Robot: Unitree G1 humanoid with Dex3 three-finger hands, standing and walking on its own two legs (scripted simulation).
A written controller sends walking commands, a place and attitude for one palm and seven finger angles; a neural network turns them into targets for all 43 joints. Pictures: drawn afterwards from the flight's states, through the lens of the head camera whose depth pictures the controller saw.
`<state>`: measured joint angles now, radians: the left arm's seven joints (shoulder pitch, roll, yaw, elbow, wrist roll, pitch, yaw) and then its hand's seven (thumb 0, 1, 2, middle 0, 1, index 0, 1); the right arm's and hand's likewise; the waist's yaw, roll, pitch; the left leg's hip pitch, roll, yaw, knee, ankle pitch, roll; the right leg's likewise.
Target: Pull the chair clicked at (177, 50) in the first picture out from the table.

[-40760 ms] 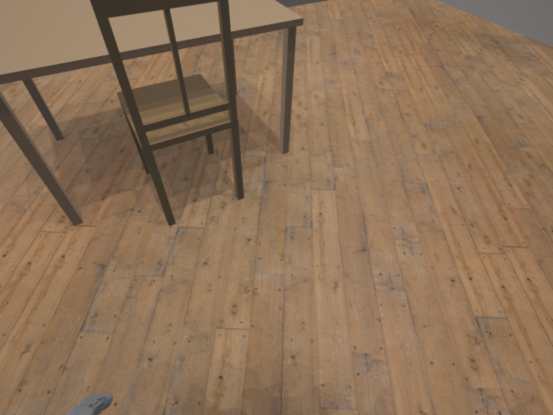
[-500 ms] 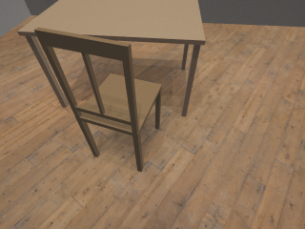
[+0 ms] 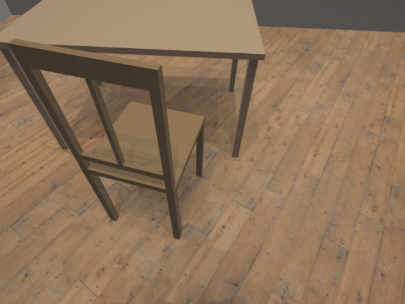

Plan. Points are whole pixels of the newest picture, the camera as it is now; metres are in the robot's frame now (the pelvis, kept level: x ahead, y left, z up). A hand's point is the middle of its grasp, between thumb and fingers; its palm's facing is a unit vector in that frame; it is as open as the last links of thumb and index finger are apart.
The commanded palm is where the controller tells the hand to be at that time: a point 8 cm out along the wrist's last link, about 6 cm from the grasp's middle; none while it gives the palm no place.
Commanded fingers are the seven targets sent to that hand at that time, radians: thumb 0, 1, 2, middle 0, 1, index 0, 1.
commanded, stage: come to a stop and stand still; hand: left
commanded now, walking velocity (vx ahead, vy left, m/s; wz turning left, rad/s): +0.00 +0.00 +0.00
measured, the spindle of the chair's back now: (108, 127) +0.59 +0.30 -0.04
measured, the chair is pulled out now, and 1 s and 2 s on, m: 0.31 0.31 0.31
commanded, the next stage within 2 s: look again from close up in 1.04 s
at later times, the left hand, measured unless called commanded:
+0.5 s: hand out of the picture +0.12 +0.16 -0.17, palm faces +0.05 -0.98 -0.21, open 7.4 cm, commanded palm none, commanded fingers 0.00 0.90 0.90 -0.20 -0.30 -0.20 -0.30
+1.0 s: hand out of the picture +0.03 +0.21 -0.16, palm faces +0.03 -0.96 -0.28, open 7.4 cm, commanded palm none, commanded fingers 0.00 0.90 0.90 -0.20 -0.30 -0.20 -0.30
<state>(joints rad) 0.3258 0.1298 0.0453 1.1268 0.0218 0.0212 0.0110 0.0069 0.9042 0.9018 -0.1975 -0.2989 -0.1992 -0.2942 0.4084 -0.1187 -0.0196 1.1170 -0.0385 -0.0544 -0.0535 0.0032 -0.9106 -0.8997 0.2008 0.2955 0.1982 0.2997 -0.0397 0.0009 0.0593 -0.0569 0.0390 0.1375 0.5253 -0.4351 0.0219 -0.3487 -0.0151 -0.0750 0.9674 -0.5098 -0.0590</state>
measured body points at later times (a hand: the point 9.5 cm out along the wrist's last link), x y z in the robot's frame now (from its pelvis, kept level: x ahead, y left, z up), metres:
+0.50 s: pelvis +0.06 -0.02 +0.00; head +0.10 -0.03 +0.45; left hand +0.12 +0.21 -0.15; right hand +0.09 -0.25 -0.16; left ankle -0.02 +0.09 -0.72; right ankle +0.08 -0.13 -0.73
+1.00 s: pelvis +0.02 +0.00 -0.01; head -0.01 -0.02 +0.44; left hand +0.03 +0.27 -0.14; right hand +0.07 -0.23 -0.16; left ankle +0.02 +0.13 -0.73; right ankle +0.08 -0.13 -0.73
